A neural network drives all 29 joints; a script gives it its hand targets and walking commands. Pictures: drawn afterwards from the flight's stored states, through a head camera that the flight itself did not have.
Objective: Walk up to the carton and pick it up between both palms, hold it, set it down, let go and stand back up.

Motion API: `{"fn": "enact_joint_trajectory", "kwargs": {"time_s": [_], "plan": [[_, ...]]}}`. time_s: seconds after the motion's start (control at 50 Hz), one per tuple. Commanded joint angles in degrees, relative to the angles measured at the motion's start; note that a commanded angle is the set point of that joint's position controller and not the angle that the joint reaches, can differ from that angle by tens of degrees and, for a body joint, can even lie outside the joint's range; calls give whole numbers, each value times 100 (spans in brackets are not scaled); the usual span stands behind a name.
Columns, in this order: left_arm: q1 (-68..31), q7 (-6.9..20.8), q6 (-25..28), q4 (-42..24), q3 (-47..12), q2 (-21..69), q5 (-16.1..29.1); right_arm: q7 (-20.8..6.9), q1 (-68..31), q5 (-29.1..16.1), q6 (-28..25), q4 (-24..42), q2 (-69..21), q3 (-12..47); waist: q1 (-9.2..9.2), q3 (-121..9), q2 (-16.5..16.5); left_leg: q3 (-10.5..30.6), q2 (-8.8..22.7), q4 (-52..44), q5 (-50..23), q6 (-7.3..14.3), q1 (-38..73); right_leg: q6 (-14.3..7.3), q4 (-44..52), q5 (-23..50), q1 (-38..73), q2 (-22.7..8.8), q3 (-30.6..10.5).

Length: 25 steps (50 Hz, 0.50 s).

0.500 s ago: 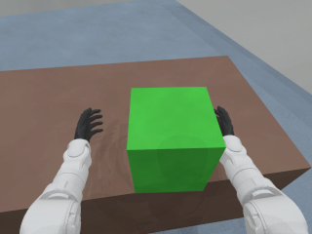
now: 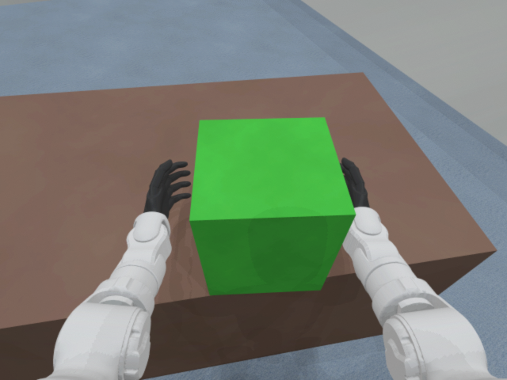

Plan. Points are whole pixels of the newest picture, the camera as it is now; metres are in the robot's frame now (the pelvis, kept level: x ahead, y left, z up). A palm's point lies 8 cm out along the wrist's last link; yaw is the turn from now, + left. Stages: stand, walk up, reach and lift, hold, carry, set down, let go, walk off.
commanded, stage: reach and lift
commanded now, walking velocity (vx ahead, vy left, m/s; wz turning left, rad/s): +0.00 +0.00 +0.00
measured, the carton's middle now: (264, 211) +0.42 +0.00 +0.03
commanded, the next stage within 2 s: none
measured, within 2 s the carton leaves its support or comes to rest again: leaves its support in 1.50 s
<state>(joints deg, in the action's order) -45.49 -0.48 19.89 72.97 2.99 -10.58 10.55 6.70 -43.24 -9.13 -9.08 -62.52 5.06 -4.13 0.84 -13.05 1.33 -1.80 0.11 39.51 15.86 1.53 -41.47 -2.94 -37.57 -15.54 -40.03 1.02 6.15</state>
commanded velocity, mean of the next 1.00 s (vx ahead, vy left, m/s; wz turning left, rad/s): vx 0.00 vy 0.00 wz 0.00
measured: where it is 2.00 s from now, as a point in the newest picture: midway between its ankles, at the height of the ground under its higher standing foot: outside the picture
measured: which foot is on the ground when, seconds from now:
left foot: down 0.00-1.00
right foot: down 0.00-1.00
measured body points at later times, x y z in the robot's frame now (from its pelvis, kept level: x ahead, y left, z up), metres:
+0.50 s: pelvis +0.01 +0.00 +0.01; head +0.04 +0.00 +0.46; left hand +0.40 +0.19 +0.05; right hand +0.40 -0.12 +0.05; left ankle +0.02 +0.10 -0.71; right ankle +0.02 -0.09 -0.71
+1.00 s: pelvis +0.02 +0.01 +0.01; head +0.04 +0.02 +0.46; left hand +0.40 +0.19 +0.05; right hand +0.40 -0.11 +0.05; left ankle +0.02 +0.10 -0.71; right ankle +0.02 -0.09 -0.71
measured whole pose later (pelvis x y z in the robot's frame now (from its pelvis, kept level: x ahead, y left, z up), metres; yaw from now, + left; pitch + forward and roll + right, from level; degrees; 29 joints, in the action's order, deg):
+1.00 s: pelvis +0.02 +0.01 +0.01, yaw +1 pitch +10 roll -2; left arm -38.4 -4.5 21.5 71.8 6.7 -6.7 5.1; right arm 9.7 -32.3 5.7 -11.2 -54.8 -5.1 -13.9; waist 1.3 -9.0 -1.0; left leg -0.4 -0.5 35.0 16.1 2.0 -29.3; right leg -2.2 -30.7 -14.9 -26.3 1.0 7.2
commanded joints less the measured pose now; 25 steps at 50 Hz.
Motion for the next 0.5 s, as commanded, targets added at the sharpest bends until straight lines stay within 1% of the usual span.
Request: {"fn": "enact_joint_trajectory", "kwargs": {"time_s": [0.0, 0.02, 0.04, 0.06, 0.1, 0.14, 0.18, 0.2, 0.22, 0.24, 0.26, 0.3, 0.34, 0.38, 0.48], "plan": [[-3604, 511, 467, -1292, -149, 1942, -1061, -515, -3124, 1270, -547, 1525, -3654, 900, -573, -3485, -259, 149, -54, -525, -2090, -141, 1281, 539, 355, 2052, 3347, -458, -773], [-3612, 503, 469, -1198, -73, 2095, -1216, -558, -3077, 1282, -612, 1388, -3827, 999, -612, -3518, -352, 156, -56, -499, -2171, -171, 1305, 511, 217, 2192, 3480, -454, -846], [-3763, 549, 462, -1337, -93, 2772, -1488, -623, -3048, 1549, -581, 1259, -4621, 1025, -653, -3421, -506, 122, -17, -610, -2231, -167, 1453, 497, 179, 2446, 3641, -451, -826], [-3677, 595, 460, -1227, -193, 2928, -1551, -681, -2973, 1615, -580, 1247, -4747, 1076, -625, -3385, -624, 114, -44, -629, -2320, -196, 1570, 471, 196, 2811, 3881, -446, -838], [-3481, 673, 499, -1045, -236, 2988, -1534, -710, -2958, 1618, -579, 1220, -4706, 1151, -586, -2992, -569, 155, -76, -745, -2153, -203, 1406, 492, 254, 3026, 4034, -496, -886], [-3434, 734, 550, -947, -247, 3053, -1459, -724, -3029, 1679, -609, 1337, -4698, 1182, -582, -2596, -478, 140, -73, -871, -1983, -211, 1338, 525, 320, 2932, 4032, -497, -907], [-3627, 756, 644, -991, -418, 3319, -1287, -737, -3284, 1746, -706, 1580, -4792, 1235, -544, -2560, -429, 130, -48, -884, -1967, -244, 1379, 488, 377, 2682, 3902, -419, -873], [-3669, 741, 681, -959, -469, 3314, -1227, -743, -3354, 1784, -745, 1635, -4735, 1228, -518, -2560, -394, 142, -47, -855, -1966, -235, 1414, 458, 396, 2513, 3868, -379, -841], [-3692, 709, 716, -908, -449, 3177, -1187, -734, -3207, 1858, -709, 1520, -4597, 1148, -423, -2424, -292, 182, -15, -900, -1855, -203, 1443, 422, 445, 2206, 3828, -367, -801], [-3698, 699, 727, -876, -446, 3150, -1156, -726, -3136, 1941, -675, 1489, -4591, 1090, -398, -2270, -222, 171, 13, -911, -1741, -182, 1440, 395, 503, 1948, 3697, -376, -793], [-3769, 706, 734, -875, -487, 3224, -1134, -723, -3146, 2032, -651, 1461, -4628, 1022, -324, -2221, -156, 173, 38, -929, -1616, -158, 1440, 363, 556, 1741, 3583, -374, -798], [-3850, 698, 748, -896, -529, 3290, -1102, -713, -3062, 2177, -594, 1324, -4719, 898, -210, -2172, -120, 177, 61, -953, -1437, -123, 1413, 301, 626, 1495, 3491, -400, -803], [-3955, 694, 775, -1002, -601, 3373, -1066, -707, -2973, 2262, -565, 1192, -4818, 832, -94, -2325, -183, 198, 62, -923, -1501, -141, 1463, 251, 639, 1536, 3539, -407, -796], [-3972, 699, 783, -1101, -642, 3463, -1068, -702, -2917, 2286, -549, 1140, -4932, 822, -29, -2460, -254, 222, 54, -876, -1697, -186, 1530, 243, 634, 1761, 3605, -409, -784], [-3931, 730, 770, -1390, -755, 3738, -1150, -721, -2896, 2168, -592, 1244, -5196, 1034, -2, -2723, -565, 309, -7, -797, -2282, -326, 1721, 276, 577, 2521, 3852, -384, -746]]}}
